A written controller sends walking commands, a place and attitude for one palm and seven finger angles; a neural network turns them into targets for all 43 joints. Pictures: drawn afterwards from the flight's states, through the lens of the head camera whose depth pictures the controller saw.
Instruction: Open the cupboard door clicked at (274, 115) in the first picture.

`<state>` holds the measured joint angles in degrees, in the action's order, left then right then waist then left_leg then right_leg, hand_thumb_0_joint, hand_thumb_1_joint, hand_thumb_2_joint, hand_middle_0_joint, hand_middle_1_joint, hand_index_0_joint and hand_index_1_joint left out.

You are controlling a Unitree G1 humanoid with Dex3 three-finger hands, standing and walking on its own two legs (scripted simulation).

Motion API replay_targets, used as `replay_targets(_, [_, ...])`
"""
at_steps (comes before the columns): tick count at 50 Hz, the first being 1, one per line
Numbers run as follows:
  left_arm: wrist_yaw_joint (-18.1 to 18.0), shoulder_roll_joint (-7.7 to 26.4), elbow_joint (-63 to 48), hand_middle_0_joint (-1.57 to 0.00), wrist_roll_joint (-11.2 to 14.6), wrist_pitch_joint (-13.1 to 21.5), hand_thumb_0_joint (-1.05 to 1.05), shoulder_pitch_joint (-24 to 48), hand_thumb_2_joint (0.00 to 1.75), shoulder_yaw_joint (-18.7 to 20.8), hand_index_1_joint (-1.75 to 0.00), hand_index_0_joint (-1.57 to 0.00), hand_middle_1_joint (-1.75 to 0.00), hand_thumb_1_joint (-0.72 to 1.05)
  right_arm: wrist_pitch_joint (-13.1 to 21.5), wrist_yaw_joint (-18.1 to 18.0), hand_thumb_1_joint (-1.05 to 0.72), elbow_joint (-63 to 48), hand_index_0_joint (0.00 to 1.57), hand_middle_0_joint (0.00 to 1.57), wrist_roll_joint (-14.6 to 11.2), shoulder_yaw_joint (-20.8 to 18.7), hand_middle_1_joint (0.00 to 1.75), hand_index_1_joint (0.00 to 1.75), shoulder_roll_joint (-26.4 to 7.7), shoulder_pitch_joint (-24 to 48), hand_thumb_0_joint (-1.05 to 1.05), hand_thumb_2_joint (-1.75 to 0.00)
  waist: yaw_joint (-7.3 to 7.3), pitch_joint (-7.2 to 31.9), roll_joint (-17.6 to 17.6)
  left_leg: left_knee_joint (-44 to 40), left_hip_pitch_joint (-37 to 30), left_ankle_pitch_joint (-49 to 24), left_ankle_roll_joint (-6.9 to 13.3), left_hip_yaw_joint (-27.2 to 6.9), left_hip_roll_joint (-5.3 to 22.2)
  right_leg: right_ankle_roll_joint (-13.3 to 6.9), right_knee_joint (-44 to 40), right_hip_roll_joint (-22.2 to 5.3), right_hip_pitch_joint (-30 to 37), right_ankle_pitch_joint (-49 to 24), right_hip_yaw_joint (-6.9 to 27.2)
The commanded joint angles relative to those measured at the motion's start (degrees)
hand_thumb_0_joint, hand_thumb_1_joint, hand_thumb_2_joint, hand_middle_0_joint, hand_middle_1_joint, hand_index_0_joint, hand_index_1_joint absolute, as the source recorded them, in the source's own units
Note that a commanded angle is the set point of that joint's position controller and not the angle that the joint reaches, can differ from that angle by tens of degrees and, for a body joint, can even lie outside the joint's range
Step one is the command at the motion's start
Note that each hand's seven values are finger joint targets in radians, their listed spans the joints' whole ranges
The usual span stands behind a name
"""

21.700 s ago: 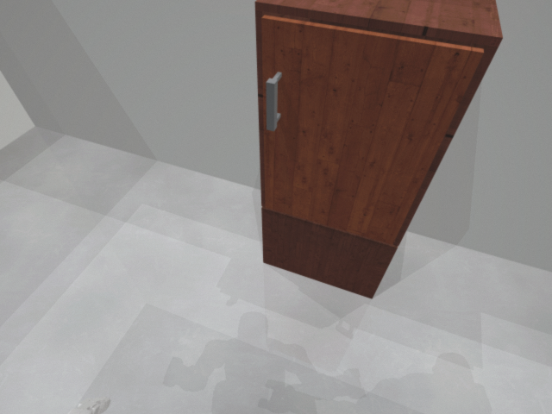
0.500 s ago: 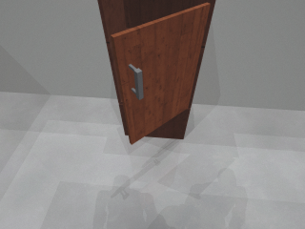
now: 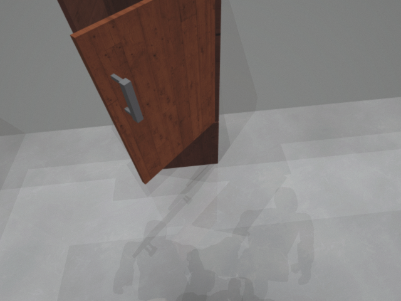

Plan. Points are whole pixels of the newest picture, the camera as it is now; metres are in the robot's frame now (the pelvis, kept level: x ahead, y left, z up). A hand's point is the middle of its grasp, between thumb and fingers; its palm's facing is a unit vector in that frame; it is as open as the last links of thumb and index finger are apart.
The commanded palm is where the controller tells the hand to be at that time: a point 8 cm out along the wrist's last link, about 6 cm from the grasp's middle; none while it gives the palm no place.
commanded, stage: walk to a spot facing it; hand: left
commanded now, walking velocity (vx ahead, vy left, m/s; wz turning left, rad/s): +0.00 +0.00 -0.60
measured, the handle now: (127, 98) +0.55 +0.23 +0.06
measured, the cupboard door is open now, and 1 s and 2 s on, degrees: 44 44 44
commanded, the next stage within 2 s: none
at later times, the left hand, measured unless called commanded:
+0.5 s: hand out of the picture +0.09 +0.20 -0.16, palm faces -0.16 -0.96 -0.23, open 7.4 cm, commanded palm none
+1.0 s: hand (171, 255) +0.23 +0.10 -0.15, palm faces -0.55 -0.78 -0.28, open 7.4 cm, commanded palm none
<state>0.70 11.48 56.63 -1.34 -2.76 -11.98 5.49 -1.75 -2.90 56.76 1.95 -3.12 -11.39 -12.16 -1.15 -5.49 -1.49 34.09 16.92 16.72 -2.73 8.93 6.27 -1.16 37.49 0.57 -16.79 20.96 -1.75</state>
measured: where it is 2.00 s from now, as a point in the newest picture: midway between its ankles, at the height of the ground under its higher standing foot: outside the picture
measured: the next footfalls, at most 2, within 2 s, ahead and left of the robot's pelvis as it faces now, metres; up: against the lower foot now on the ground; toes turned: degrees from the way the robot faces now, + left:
left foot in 0.54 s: +0.10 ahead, +0.13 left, +0.00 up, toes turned -20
right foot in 0.86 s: +0.00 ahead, -0.14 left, +0.00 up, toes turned -33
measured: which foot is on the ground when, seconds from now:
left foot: down 0.00-0.00, up 0.02-0.52, down 0.54-0.86, up 0.88-1.00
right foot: down 0.00-0.52, up 0.54-0.84, down 0.86-1.00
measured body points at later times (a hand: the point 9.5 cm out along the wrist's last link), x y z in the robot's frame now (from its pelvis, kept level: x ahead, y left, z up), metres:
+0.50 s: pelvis +0.02 +0.01 +0.01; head +0.07 +0.00 +0.46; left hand +0.10 +0.25 -0.14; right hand +0.11 -0.26 -0.11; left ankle +0.05 +0.14 -0.70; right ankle -0.01 -0.08 -0.72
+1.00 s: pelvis +0.01 +0.00 +0.00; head +0.05 -0.05 +0.45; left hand +0.26 +0.14 -0.13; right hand -0.12 -0.25 -0.14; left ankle +0.06 +0.13 -0.66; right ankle -0.03 -0.11 -0.72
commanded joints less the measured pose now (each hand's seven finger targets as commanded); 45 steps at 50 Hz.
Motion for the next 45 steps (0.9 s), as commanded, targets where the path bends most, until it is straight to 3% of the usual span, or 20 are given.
replay_targets(1, [-1.43, 14.28, -1.87, -0.20, 0.02, 1.65, 0.00, -9.78, 0.90, 2.45, -0.30, -0.20, -0.30, 0.90, -0.05, 0.66, -0.90, -7.01, 0.20, 0.20, -0.86, -1.90, 0.30, 0.30, -6.48, 3.64, 0.00, -0.90, -4.40, 5.71, 15.29, 26.00, 15.41, 18.12, 0.35, -6.03, -3.26, -10.78, -20.21, -21.77, 10.38, -25.20, 27.69])
replay_targets(4, [-2.21, 9.74, -3.78, -0.20, 0.24, 1.94, 0.00, -3.98, 0.90, 1.67, -0.30, -0.20, -0.30, 0.90, -0.30, 0.76, -0.90, -6.51, 0.20, 0.20, -0.78, -1.86, 0.30, 0.30, -5.37, 5.60, 0.00, -0.90, -0.98, 3.69, 10.04, 32.81, 19.01, 9.12, -0.22, -10.27, -2.13, -10.07, -15.34, -14.27, 11.50, -35.87, 21.99])
replay_targets(6, [-2.65, 9.46, -4.01, -0.20, 0.31, 2.40, 0.00, -5.09, 0.90, 1.53, -0.30, -0.20, -0.30, 0.90, -0.21, 0.80, -0.90, -6.46, 0.20, 0.20, -0.93, -1.54, 0.30, 0.30, -4.65, 5.68, 0.00, -0.90, -1.14, 8.01, 6.44, 31.09, 18.30, 7.35, -0.75, -10.03, -2.40, -9.59, -13.06, -13.22, 16.76, -43.71, 20.26])
replay_targets(8, [-2.77, 9.80, -4.03, -0.20, 0.35, 2.48, 0.00, -6.47, 0.90, 1.55, -0.30, -0.20, -0.30, 0.90, -0.59, 0.75, -0.90, -7.17, 0.20, 0.20, -1.06, -1.43, 0.30, 0.30, -4.42, 7.02, 0.00, -0.90, -1.40, 8.16, 6.68, 29.86, 17.94, 6.68, -1.00, -10.30, -3.22, -9.05, -13.00, -12.43, 17.11, -45.93, 20.61])
replay_targets(19, [-2.35, 11.31, -6.79, -0.20, -0.37, 1.99, 0.00, -6.16, 0.90, 2.16, -0.30, -0.20, -0.30, 0.90, 0.05, 0.75, -0.90, -11.55, 0.20, 0.20, -1.73, -1.36, 0.30, 0.30, -4.56, 10.89, 0.00, -0.90, -1.41, 6.87, 7.37, 17.46, 11.93, 8.06, -0.18, -11.42, -5.81, -10.95, -14.16, -11.18, 11.11, -37.27, 28.96])
replay_targets(22, [-2.17, 11.71, -7.54, -0.20, -0.25, 1.76, 0.00, -4.37, 0.90, 2.36, -0.30, -0.20, -0.30, 0.90, 0.69, 0.56, -0.90, -11.50, 0.20, 0.20, -2.04, -1.30, 0.30, 0.30, -4.27, 7.89, 0.00, -0.90, -0.21, 8.63, 8.35, 7.61, 5.70, 6.19, 0.42, -11.11, -7.03, -9.36, -11.92, -9.16, 9.57, -39.03, 29.25])
replay_targets(24, [-1.96, 11.00, -8.24, -0.20, 0.17, 1.58, 0.00, -2.00, 0.90, 2.06, -0.30, -0.20, -0.30, 0.90, 1.20, 0.16, -0.90, -10.37, 0.20, 0.20, -2.07, -1.38, 0.30, 0.30, -5.30, 3.20, 0.00, -0.90, 2.25, 9.21, 6.98, -4.34, -5.29, -0.89, 0.97, -11.51, -6.38, -6.04, -9.53, -6.57, 2.31, -32.71, 27.95])
replay_targets(25, [-1.84, 9.02, -8.82, -0.20, 0.41, 1.54, 0.00, -1.58, 0.90, 1.67, -0.30, -0.20, -0.30, 0.90, 1.79, -0.02, -0.90, -9.72, 0.20, 0.20, -1.77, -1.70, 0.30, 0.30, -7.71, 0.23, 0.00, -0.90, 3.44, 10.88, 1.30, -12.31, -14.49, -4.09, 2.79, -17.49, 0.11, -3.09, -4.93, -1.81, -5.86, -20.91, 23.52])
replay_targets(26, [-1.10, 6.12, -9.71, -0.20, 0.96, 1.56, 0.00, -3.74, 0.90, 1.05, -0.30, -0.20, -0.30, 0.90, 2.34, -0.24, -0.90, -10.12, 0.20, 0.20, -0.79, -2.53, 0.30, 0.30, -13.55, -1.27, 0.00, -0.90, 2.72, 12.55, -15.09, -15.83, -22.13, -13.80, 9.44, -32.70, 15.65, 0.71, 6.10, 5.66, -16.15, 5.76, 13.14])
replay_targets(27, [-0.65, 7.31, -10.70, -0.20, 0.25, 2.00, 0.00, -2.44, 0.90, 0.97, -0.30, -0.20, -0.30, 0.90, 1.86, -0.61, -0.90, -10.87, 0.20, 0.20, -0.45, -2.42, 0.30, 0.30, -14.53, -2.44, 0.00, -0.90, 2.86, 10.07, -12.26, -16.04, -16.79, -20.95, 15.63, -36.53, 23.39, 2.87, 18.84, 3.58, -18.15, 16.71, 6.31])
replay_targets(28, [-0.19, 7.91, -10.37, -0.20, -0.49, 1.88, 0.00, -0.78, 0.90, 1.12, -0.30, -0.20, -0.30, 0.90, 2.06, -0.64, -0.90, -10.86, 0.20, 0.20, 0.15, -1.86, 0.30, 0.30, -13.26, -2.68, 0.00, -0.90, 3.27, 8.75, -5.70, -15.63, -12.98, -25.03, 16.22, -33.95, 21.20, 3.43, 26.66, 2.18, -17.98, 14.61, 6.15])
replay_targets(30, [0.34, 7.17, -9.45, -0.20, -0.27, 1.43, 0.00, -0.64, 0.90, 1.20, -0.30, -0.20, -0.30, 0.90, 2.16, -0.53, -0.90, -11.37, 0.20, 0.20, 0.02, -0.73, 0.30, 0.30, -10.55, 0.36, 0.00, -0.90, 0.84, 6.87, -10.99, -12.94, -8.98, -32.94, 12.74, -21.96, 14.84, 4.19, 32.05, -0.50, -17.63, 9.43, 5.10])
replay_targets(33, [1.31, 5.36, -10.06, -0.20, 0.17, 0.57, 0.00, 0.89, 0.90, 0.34, -0.30, -0.20, -0.30, 0.90, 2.11, -0.33, -0.90, -10.94, 0.20, 0.20, 0.20, -0.90, 0.30, 0.30, -10.32, 0.00, 0.00, -0.90, 0.75, 7.75, -9.78, -11.16, -10.76, -34.92, 10.21, -11.25, 10.19, 4.50, 23.63, -1.56, -14.59, 6.13, 0.88])
replay_targets(36, [1.73, 4.66, -10.61, -0.20, 0.15, 0.62, 0.00, 4.05, 0.90, -0.21, -0.30, -0.20, -0.30, 0.90, 1.84, 0.08, -0.90, -9.46, 0.20, 0.20, 0.21, -1.51, 0.30, 0.30, -11.50, -3.30, 0.00, -0.90, 2.88, 7.03, -10.48, -10.57, -9.01, -31.95, 9.41, -8.57, 10.50, 3.69, 12.34, -0.73, -8.43, 4.45, -2.55])
replay_targets(38, [1.77, 5.03, -10.62, -0.20, 0.23, 0.79, 0.00, 4.25, 0.90, -0.35, -0.30, -0.20, -0.30, 0.90, 1.58, 0.39, -0.90, -9.01, 0.20, 0.20, 0.17, -1.87, 0.30, 0.30, -12.65, -3.76, 0.00, -0.90, 2.83, 6.65, -11.86, -9.77, -7.92, -28.95, 9.10, -8.39, 11.77, 2.81, 7.13, -0.40, -5.20, 4.06, -3.55])
replay_targets(41, [1.43, 7.48, -8.73, -0.20, 0.18, 1.45, 0.00, -1.13, 0.90, 0.25, -0.30, -0.20, -0.30, 0.90, 1.29, 0.89, -0.90, -9.07, 0.20, 0.20, -0.38, -2.17, 0.30, 0.30, -12.90, -2.89, 0.00, -0.90, -0.56, 8.64, -7.03, -0.35, -2.39, -21.56, 4.51, -4.92, 9.46, 0.83, -9.35, -0.25, 9.03, -10.00, -3.67])
replay_targets(42, [0.68, 12.45, -7.81, -0.20, -0.25, 1.98, 0.00, -4.38, 0.90, 1.13, -0.30, -0.20, -0.30, 0.90, 1.19, 1.33, -0.90, -9.91, 0.20, 0.20, -1.07, -1.77, 0.30, 0.30, -10.15, -3.33, 0.00, -0.90, -2.03, 11.16, 4.73, 10.22, 7.37, -8.56, 0.95, -0.24, 5.17, -2.70, -13.67, -10.03, 20.04, -21.39, 8.02])
replay_targets(43, [-0.31, 18.24, -6.85, -0.20, -0.17, 2.16, 0.00, -7.41, 0.90, 2.28, -0.30, -0.20, -0.30, 0.90, 0.93, 1.42, -0.90, -12.61, 0.20, 0.20, -1.42, -0.73, 0.30, 0.30, -6.69, 0.58, 0.00, -0.90, -4.41, 10.43, 19.98, 23.94, 17.67, 21.51, -1.33, 0.15, -2.53, -9.87, -17.22, -23.65, 20.16, -36.55, 25.95])
replay_targets(44, [-0.87, 18.90, -6.86, -0.20, 0.32, 1.82, 0.00, -8.52, 0.90, 1.98, -0.30, -0.20, -0.30, 0.90, 0.27, 1.16, -0.90, -12.97, 0.20, 0.20, -1.34, -0.86, 0.30, 0.30, -8.00, 1.73, 0.00, -0.90, -5.49, 9.37, 14.28, 29.97, 17.63, 21.52, -0.44, -7.57, -1.56, -13.22, -16.82, -24.00, 15.62, -30.64, 25.48])
replay_targets(45, [-1.70, 16.21, -7.09, -0.20, 0.00, 1.61, 0.00, -4.90, 0.90, 2.22, -0.30, -0.20, -0.30, 0.90, 0.06, 0.90, -0.90, -12.17, 0.20, 0.20, -1.37, -1.16, 0.30, 0.30, -7.63, 1.85, 0.00, -0.90, -3.44, 10.11, 19.26, 32.89, 19.29, 17.88, -0.40, -8.73, -1.01, -12.55, -16.29, -19.40, 15.75, -27.16, 25.38])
